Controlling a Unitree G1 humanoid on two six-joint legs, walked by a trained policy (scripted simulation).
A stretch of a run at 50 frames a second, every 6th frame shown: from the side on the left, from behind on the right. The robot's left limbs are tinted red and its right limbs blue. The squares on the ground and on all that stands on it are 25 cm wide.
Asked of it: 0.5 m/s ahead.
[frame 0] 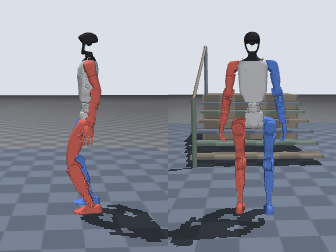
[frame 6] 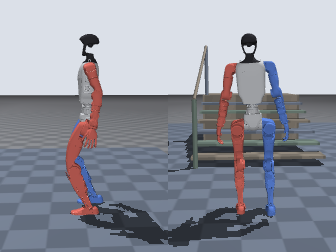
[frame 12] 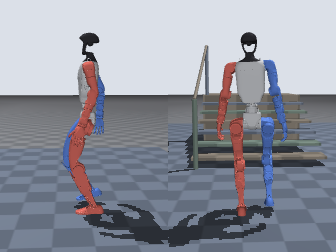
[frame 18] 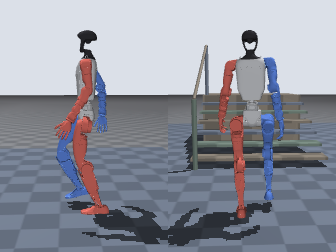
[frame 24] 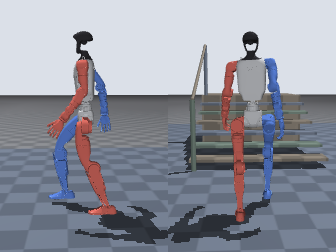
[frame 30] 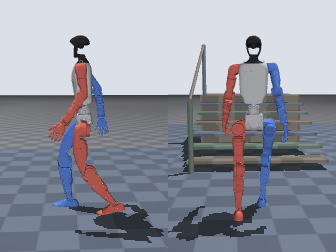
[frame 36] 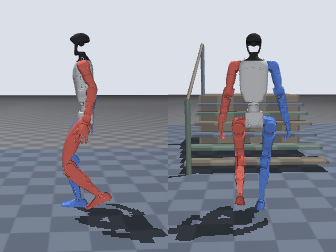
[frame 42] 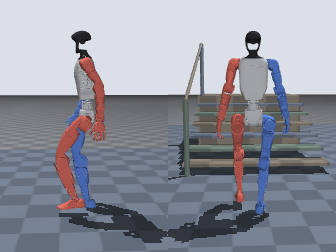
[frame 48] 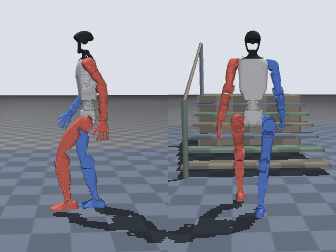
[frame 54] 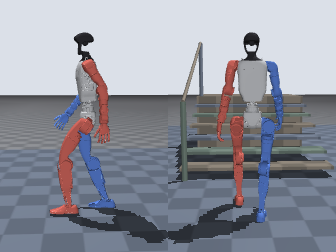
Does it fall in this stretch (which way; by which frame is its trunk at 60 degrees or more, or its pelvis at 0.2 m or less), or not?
no
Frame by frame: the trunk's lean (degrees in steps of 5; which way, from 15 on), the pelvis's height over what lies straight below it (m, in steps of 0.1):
0: 0, 0.8
6: 5, 0.8
12: 5, 0.8
18: 5, 0.8
24: 5, 0.8
30: 5, 0.7
36: 5, 0.8
42: 5, 0.8
48: 5, 0.8
54: 5, 0.8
